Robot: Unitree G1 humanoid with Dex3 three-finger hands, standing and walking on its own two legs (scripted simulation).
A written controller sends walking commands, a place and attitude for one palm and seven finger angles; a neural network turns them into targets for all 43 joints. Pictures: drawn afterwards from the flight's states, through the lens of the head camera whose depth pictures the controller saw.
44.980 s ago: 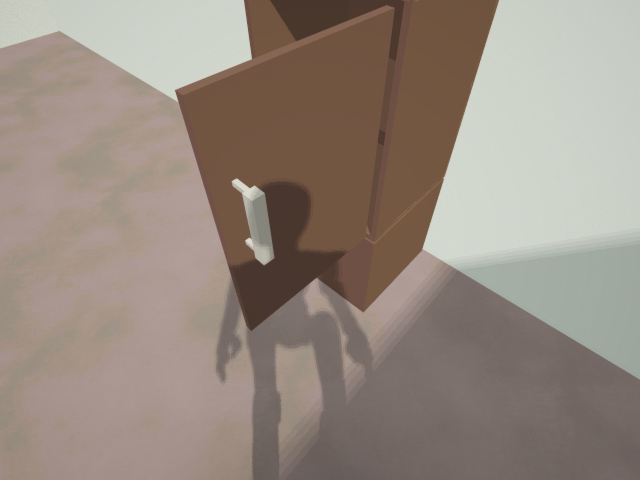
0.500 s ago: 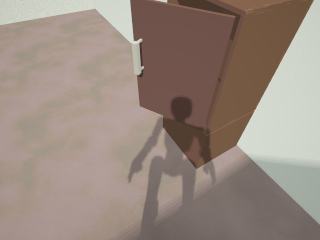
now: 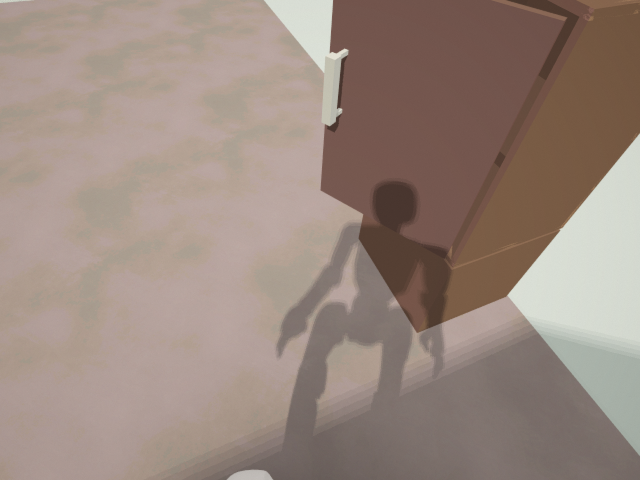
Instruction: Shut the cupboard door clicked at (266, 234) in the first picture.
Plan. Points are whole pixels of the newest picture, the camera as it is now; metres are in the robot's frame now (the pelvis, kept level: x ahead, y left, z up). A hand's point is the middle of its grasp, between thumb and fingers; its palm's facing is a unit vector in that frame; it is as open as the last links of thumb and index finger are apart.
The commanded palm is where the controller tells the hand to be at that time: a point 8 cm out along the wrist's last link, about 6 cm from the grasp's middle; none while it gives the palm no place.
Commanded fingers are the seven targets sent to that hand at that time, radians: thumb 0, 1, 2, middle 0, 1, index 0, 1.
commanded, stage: walk to a spot facing it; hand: left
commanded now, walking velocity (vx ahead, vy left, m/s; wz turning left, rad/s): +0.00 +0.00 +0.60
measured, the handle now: (336, 87) +0.88 +0.00 +0.02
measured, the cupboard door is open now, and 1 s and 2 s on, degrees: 30 30 30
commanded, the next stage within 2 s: turn to face it in 1.74 s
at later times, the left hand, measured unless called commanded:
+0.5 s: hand out of the picture +0.02 +0.22 -0.15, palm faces +0.28 -0.91 -0.30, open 7.4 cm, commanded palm none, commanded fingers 0.00 0.90 0.90 -0.20 -0.30 -0.20 -0.30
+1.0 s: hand out of the picture -0.11 +0.22 -0.17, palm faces +0.59 -0.77 -0.24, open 7.4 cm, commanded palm none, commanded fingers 0.00 0.90 0.90 -0.20 -0.30 -0.20 -0.30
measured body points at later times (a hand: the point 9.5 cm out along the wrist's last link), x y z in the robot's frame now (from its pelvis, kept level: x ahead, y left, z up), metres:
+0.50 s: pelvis -0.02 -0.01 +0.00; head +0.02 -0.01 +0.45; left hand +0.01 +0.27 -0.13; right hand +0.09 -0.25 -0.15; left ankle +0.03 +0.11 -0.72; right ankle +0.00 -0.14 -0.74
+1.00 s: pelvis -0.03 +0.02 +0.00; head +0.00 +0.06 +0.45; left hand -0.14 +0.26 -0.15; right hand +0.20 -0.13 -0.13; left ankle -0.07 +0.10 -0.73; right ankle +0.02 -0.13 -0.66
